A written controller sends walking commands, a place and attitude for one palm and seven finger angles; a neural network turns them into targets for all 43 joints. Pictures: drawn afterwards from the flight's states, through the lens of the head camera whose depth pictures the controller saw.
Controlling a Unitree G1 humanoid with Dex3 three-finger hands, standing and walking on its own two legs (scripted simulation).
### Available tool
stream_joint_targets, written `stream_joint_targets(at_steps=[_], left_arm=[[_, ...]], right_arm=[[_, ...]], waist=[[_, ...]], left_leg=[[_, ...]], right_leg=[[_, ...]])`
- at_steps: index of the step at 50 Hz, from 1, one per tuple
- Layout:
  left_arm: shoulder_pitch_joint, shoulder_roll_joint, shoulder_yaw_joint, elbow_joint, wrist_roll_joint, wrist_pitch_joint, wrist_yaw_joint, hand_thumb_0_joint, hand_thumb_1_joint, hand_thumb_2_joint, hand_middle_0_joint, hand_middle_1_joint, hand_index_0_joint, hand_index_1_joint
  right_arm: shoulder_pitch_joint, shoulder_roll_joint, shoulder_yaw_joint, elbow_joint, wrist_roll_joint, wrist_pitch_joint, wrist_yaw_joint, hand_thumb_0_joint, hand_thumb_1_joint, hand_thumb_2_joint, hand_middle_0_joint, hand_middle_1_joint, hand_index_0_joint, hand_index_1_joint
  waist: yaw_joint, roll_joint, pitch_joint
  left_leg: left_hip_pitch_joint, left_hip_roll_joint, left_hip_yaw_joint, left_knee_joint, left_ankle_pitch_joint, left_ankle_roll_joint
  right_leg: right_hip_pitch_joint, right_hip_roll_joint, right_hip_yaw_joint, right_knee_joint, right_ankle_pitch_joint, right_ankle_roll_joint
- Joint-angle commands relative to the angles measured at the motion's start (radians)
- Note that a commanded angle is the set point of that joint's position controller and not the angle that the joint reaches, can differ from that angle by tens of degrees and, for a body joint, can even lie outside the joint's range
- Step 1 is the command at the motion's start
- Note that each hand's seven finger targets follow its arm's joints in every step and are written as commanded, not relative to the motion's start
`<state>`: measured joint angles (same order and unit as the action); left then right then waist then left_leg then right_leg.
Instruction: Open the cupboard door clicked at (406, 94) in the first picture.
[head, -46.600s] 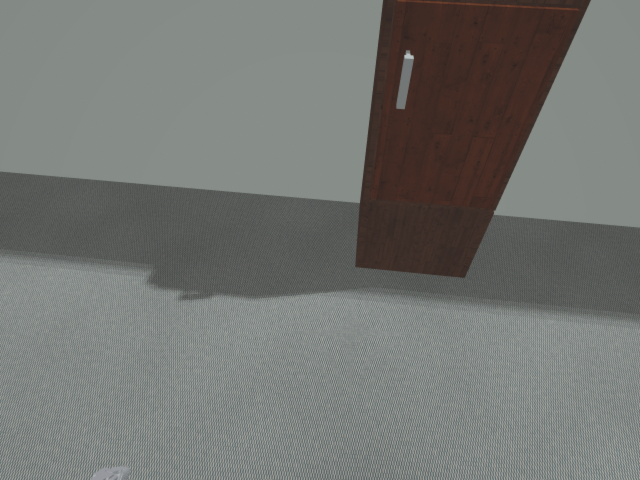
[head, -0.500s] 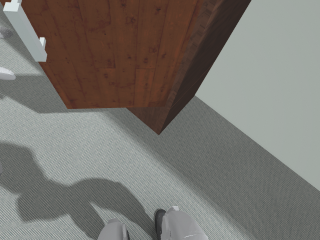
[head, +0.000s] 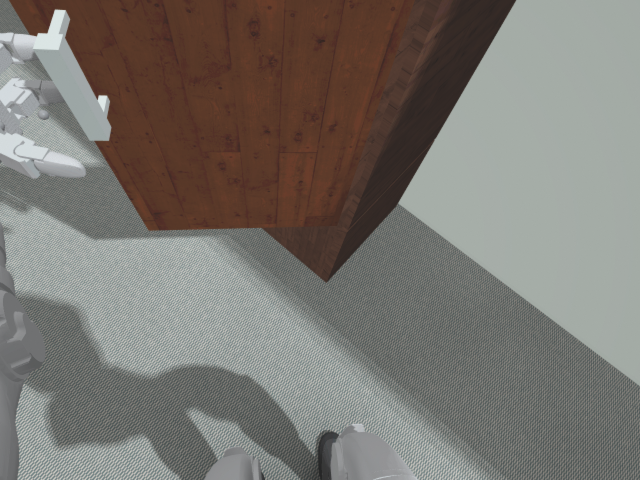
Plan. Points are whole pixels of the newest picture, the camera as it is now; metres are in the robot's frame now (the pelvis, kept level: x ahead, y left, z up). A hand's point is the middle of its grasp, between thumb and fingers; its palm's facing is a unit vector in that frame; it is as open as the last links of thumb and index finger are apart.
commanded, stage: slide the fingers in behind the handle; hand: left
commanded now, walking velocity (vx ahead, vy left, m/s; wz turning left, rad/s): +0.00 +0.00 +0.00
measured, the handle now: (81, 80) +0.56 +0.23 +0.10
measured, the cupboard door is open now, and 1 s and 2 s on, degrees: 46 46 46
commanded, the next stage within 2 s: close the thumb around the handle in 0.94 s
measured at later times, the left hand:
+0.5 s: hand (85, 112) +0.51 +0.22 +0.10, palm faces -0.01 -1.00 -0.02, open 14.0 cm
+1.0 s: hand (94, 112) +0.51 +0.21 +0.10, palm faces -0.02 -1.00 -0.02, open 14.0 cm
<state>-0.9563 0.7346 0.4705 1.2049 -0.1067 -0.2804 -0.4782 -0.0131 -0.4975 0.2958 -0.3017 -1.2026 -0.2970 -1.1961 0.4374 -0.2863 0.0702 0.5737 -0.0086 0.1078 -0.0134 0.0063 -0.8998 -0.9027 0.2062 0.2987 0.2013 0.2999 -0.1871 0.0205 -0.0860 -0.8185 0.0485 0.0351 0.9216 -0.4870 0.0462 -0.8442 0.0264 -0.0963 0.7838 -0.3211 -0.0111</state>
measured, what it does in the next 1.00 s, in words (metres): stands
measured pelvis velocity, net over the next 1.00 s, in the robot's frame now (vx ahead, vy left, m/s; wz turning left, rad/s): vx -0.01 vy -0.01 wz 0.01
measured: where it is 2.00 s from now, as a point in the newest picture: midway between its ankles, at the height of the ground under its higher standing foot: outside the picture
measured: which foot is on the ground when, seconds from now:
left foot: down 0.00-1.00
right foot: down 0.00-1.00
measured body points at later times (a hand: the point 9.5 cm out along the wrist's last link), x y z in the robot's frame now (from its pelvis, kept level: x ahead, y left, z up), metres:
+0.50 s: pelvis +0.00 -0.01 +0.00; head +0.13 +0.01 +0.43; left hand +0.51 +0.27 +0.10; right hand -0.01 -0.27 -0.10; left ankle -0.04 +0.08 -0.69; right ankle +0.02 -0.12 -0.69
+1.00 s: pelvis -0.01 -0.01 +0.00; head +0.13 +0.01 +0.43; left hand +0.51 +0.27 +0.10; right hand -0.02 -0.28 -0.10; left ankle -0.04 +0.08 -0.69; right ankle +0.02 -0.12 -0.69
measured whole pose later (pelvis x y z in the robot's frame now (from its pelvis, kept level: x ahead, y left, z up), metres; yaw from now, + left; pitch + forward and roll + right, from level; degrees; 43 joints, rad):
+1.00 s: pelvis -0.01 -0.01 +0.00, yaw +0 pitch +22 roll -3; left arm -0.98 0.65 0.44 1.22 -0.09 -0.31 -0.38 -0.01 -0.50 0.30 -0.30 -1.20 -0.30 -1.20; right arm 0.43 -0.29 0.06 0.60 -0.01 0.07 -0.02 0.01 -0.90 -0.90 0.21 0.30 0.20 0.30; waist -0.20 0.02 -0.08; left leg -0.81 0.05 0.04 0.91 -0.47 0.03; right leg -0.85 0.03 -0.09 0.80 -0.32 -0.03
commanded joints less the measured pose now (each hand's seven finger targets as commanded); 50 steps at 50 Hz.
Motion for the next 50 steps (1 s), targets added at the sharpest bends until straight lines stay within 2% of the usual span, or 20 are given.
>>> stream_joint_targets(at_steps=[1, 4, 8, 11, 16, 19, 21, 25, 26, 29, 31, 35, 39, 40, 41, 42, 43, 46, 47, 50], left_arm=[[-0.440, 0.241, 0.019, -0.226, -0.036, -0.072, 0.009, 0.000, -0.500, 0.300, -0.300, -1.200, -0.300, -1.200], [-0.449, 0.214, -0.006, -0.202, -0.025, -0.067, 0.029, 0.000, -0.500, 0.300, -0.300, -1.200, -0.300, -1.200], [-0.419, 0.276, 0.048, -0.257, -0.014, -0.084, 0.052, 0.000, -0.500, 0.300, -0.300, -1.200, -0.300, -1.200], [-0.394, 0.226, 0.021, -0.266, -0.017, -0.087, 0.060, 0.000, -0.500, 0.300, -0.300, -1.200, -0.300, -1.200], [-0.397, 0.221, 0.024, -0.225, -0.019, -0.072, 0.079, 0.000, -0.500, 0.300, -0.300, -1.200, -0.300, -1.200], [-0.416, 0.186, -0.005, -0.234, -0.016, -0.074, 0.085, 0.000, -0.500, 0.300, -0.300, -1.200, -0.300, -1.200], [-0.428, 0.234, 0.030, -0.240, -0.011, -0.089, 0.089, 0.000, -0.500, 0.300, -0.300, -1.200, -0.300, -1.200], [-0.411, 0.142, -0.019, -0.266, -0.031, -0.107, 0.085, 0.000, -0.500, 0.300, -0.300, -1.200, -0.300, -1.200], [-0.396, 0.175, 0.012, -0.244, -0.029, -0.103, 0.087, 0.000, -0.500, 0.300, -0.300, -1.200, -0.300, -1.200], [-0.390, 0.157, -0.006, -0.214, -0.021, -0.086, 0.094, 0.000, -0.500, 0.300, -0.300, -1.200, -0.300, -1.200], [-0.399, 0.196, 0.022, -0.218, -0.012, -0.087, 0.106, 0.000, -0.500, 0.300, -0.300, -1.200, -0.300, -1.200], [-0.427, 0.207, 0.015, -0.202, 0.002, -0.095, 0.121, 0.000, -0.500, 0.300, -0.300, -1.200, -0.300, -1.200], [-0.445, 0.173, -0.017, -0.214, 0.003, -0.109, 0.109, 0.000, -0.500, 0.300, -0.300, -1.200, -0.300, -1.200], [-0.459, 0.169, -0.017, -0.216, -0.005, -0.114, 0.103, 0.000, -0.500, 0.300, -0.300, -1.200, -0.300, -1.200], [-0.456, 0.206, 0.008, -0.189, -0.003, -0.110, 0.102, 0.000, -0.500, 0.300, -0.300, -1.200, -0.300, -1.200], [-0.471, 0.173, -0.022, -0.173, -0.005, -0.103, 0.096, 0.000, -0.500, 0.300, -0.300, -1.200, -0.300, -1.200], [-0.485, 0.185, -0.014, -0.166, -0.006, -0.098, 0.097, 0.000, -0.500, 0.300, -0.300, -1.200, -0.300, -1.200], [-0.484, 0.216, 0.010, -0.196, 0.000, -0.103, 0.097, 0.000, -0.500, 0.300, -0.300, -1.200, -0.300, -1.200], [-0.484, 0.195, -0.008, -0.206, -0.002, -0.104, 0.098, 0.000, -0.500, 0.300, -0.300, -1.200, -0.300, -1.200], [-0.455, 0.217, 0.021, -0.210, -0.007, -0.111, 0.104, 0.000, -0.500, 0.300, -0.300, -1.200, -0.300, -1.200]], right_arm=[[0.194, -0.203, -0.080, -0.024, -0.001, -0.018, -0.014, 0.000, -0.900, -0.900, 0.200, 0.300, 0.200, 0.300], [0.190, -0.198, -0.077, -0.021, 0.000, -0.021, -0.013, 0.000, -0.900, -0.900, 0.200, 0.300, 0.200, 0.300], [0.190, -0.196, -0.080, -0.031, -0.003, -0.022, -0.010, 0.000, -0.900, -0.900, 0.200, 0.300, 0.200, 0.300], [0.179, -0.188, -0.081, -0.036, 0.000, -0.023, -0.005, 0.000, -0.900, -0.900, 0.200, 0.300, 0.200, 0.300], [0.175, -0.191, -0.081, -0.038, 0.004, -0.021, -0.008, 0.000, -0.900, -0.900, 0.200, 0.300, 0.200, 0.300], [0.172, -0.188, -0.079, -0.037, 0.003, -0.030, -0.007, 0.000, -0.900, -0.900, 0.200, 0.300, 0.200, 0.300], [0.180, -0.190, -0.081, -0.031, 0.000, -0.033, -0.011, 0.000, -0.900, -0.900, 0.200, 0.300, 0.200, 0.300], [0.178, -0.182, -0.084, -0.037, 0.000, -0.042, -0.005, 0.000, -0.900, -0.900, 0.200, 0.300, 0.200, 0.300], [0.181, -0.185, -0.086, -0.027, 0.000, -0.041, -0.006, 0.000, -0.900, -0.900, 0.200, 0.300, 0.200, 0.300], [0.174, -0.185, -0.084, -0.026, 0.002, -0.038, -0.006, 0.000, -0.900, -0.900, 0.200, 0.300, 0.200, 0.300], [0.176, -0.185, -0.083, -0.029, 0.002, -0.038, -0.007, 0.000, -0.900, -0.900, 0.200, 0.300, 0.200, 0.300], [0.176, -0.185, -0.079, -0.032, 0.001, -0.043, -0.010, 0.000, -0.900, -0.900, 0.200, 0.300, 0.200, 0.300], [0.176, -0.184, -0.080, -0.026, 0.002, -0.051, -0.010, 0.000, -0.900, -0.900, 0.200, 0.300, 0.200, 0.300], [0.178, -0.185, -0.080, -0.027, 0.001, -0.053, -0.012, 0.000, -0.900, -0.900, 0.200, 0.300, 0.200, 0.300], [0.181, -0.190, -0.080, -0.015, 0.001, -0.050, -0.014, 0.000, -0.900, -0.900, 0.200, 0.300, 0.200, 0.300], [0.178, -0.189, -0.078, -0.015, 0.004, -0.051, -0.015, 0.000, -0.900, -0.900, 0.200, 0.300, 0.200, 0.300], [0.181, -0.191, -0.078, -0.009, 0.003, -0.053, -0.017, 0.000, -0.900, -0.900, 0.200, 0.300, 0.200, 0.300], [0.188, -0.192, -0.080, -0.011, 0.000, -0.057, -0.018, 0.000, -0.900, -0.900, 0.200, 0.300, 0.200, 0.300], [0.188, -0.190, -0.078, -0.011, -0.001, -0.058, -0.015, 0.000, -0.900, -0.900, 0.200, 0.300, 0.200, 0.300], [0.192, -0.191, -0.079, -0.020, -0.003, -0.055, -0.014, 0.000, -0.900, -0.900, 0.200, 0.300, 0.200, 0.300]], waist=[[-0.013, 0.207, -0.482], [-0.025, 0.171, -0.430], [0.009, 0.201, -0.523], [0.015, 0.224, -0.511], [-0.001, 0.122, -0.448], [-0.005, 0.154, -0.442], [0.000, 0.150, -0.470], [0.000, 0.157, -0.495], [0.006, 0.143, -0.495], [0.001, 0.116, -0.447], [0.012, 0.130, -0.461], [-0.005, 0.091, -0.425], [-0.005, 0.148, -0.468], [-0.014, 0.146, -0.464], [-0.011, 0.126, -0.464], [-0.026, 0.124, -0.446], [-0.026, 0.108, -0.433], [-0.007, 0.184, -0.497], [-0.011, 0.189, -0.497], [-0.004, 0.135, -0.499]], left_leg=[[0.366, 0.001, -0.101, -0.082, 0.639, -0.045], [0.314, -0.004, -0.097, -0.088, 0.586, -0.035], [0.339, -0.005, -0.091, -0.081, 0.646, -0.040], [0.356, -0.003, -0.091, -0.085, 0.676, -0.044], [0.260, -0.012, -0.075, -0.102, 0.542, -0.021], [0.247, -0.019, -0.065, -0.108, 0.494, -0.017], [0.258, -0.017, -0.069, -0.101, 0.519, -0.019], [0.296, -0.018, -0.071, -0.099, 0.570, -0.020], [0.296, -0.013, -0.073, -0.100, 0.568, -0.024], [0.254, -0.018, -0.068, -0.110, 0.510, -0.018], [0.241, -0.022, -0.064, -0.110, 0.509, -0.017], [0.194, -0.026, -0.059, -0.109, 0.450, -0.007], [0.244, -0.024, -0.065, -0.110, 0.463, -0.017], [0.250, -0.023, -0.066, -0.104, 0.473, -0.014], [0.240, -0.020, -0.073, -0.105, 0.465, -0.017], [0.229, -0.022, -0.069, -0.105, 0.442, -0.014], [0.217, -0.021, -0.074, -0.108, 0.424, -0.013], [0.270, -0.022, -0.076, -0.102, 0.482, -0.020], [0.287, -0.019, -0.079, -0.102, 0.504, -0.024], [0.258, -0.020, -0.077, -0.096, 0.518, -0.018]], right_leg=[[0.206, 0.036, 0.049, -0.016, 0.340, -0.015], [0.212, 0.034, 0.051, -0.019, 0.333, -0.014], [0.275, 0.030, 0.059, -0.005, 0.394, -0.017], [0.273, 0.032, 0.056, -0.007, 0.403, -0.019], [0.314, 0.028, 0.067, -0.021, 0.388, -0.012], [0.317, 0.024, 0.074, -0.026, 0.371, -0.013], [0.328, 0.023, 0.078, -0.018, 0.391, -0.014], [0.330, 0.026, 0.075, -0.015, 0.421, -0.018], [0.329, 0.025, 0.072, -0.016, 0.416, -0.015], [0.321, 0.023, 0.073, -0.024, 0.383, -0.012], [0.345, 0.021, 0.078, -0.018, 0.399, -0.014], [0.351, 0.019, 0.087, -0.024, 0.376, -0.012], [0.326, 0.019, 0.084, -0.022, 0.355, -0.013], [0.317, 0.021, 0.083, -0.019, 0.360, -0.017], [0.316, 0.020, 0.081, -0.020, 0.349, -0.013], [0.300, 0.020, 0.084, -0.025, 0.333, -0.010], [0.303, 0.019, 0.083, -0.027, 0.321, -0.010], [0.296, 0.019, 0.081, -0.017, 0.342, -0.016], [0.287, 0.020, 0.076, -0.015, 0.350, -0.016], [0.325, 0.025, 0.077, -0.010, 0.385, -0.018]])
